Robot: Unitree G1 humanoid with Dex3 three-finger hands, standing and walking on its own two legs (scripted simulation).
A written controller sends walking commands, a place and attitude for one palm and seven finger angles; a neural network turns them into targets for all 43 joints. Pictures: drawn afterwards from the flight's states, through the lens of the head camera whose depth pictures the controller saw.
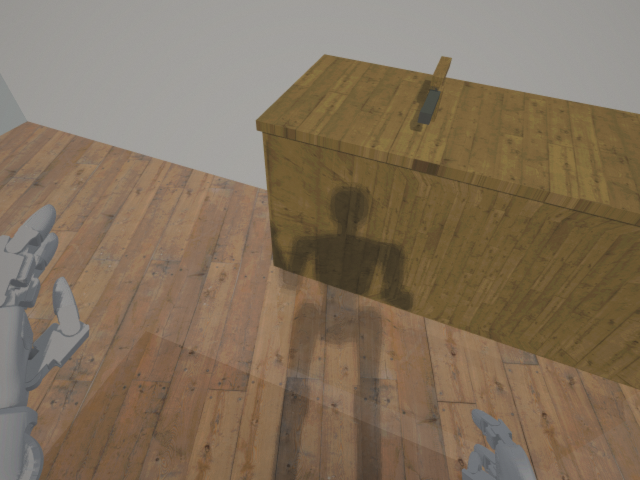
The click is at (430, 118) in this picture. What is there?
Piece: tap's lever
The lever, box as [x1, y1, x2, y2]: [418, 107, 432, 124]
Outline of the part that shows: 422,107 420,110 418,122 428,124 432,113 432,109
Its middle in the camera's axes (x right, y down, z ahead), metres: +0.25 -0.29 +0.93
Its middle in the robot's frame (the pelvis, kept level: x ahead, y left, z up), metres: +0.91 -0.19 +0.02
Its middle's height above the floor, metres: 0.80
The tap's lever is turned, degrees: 0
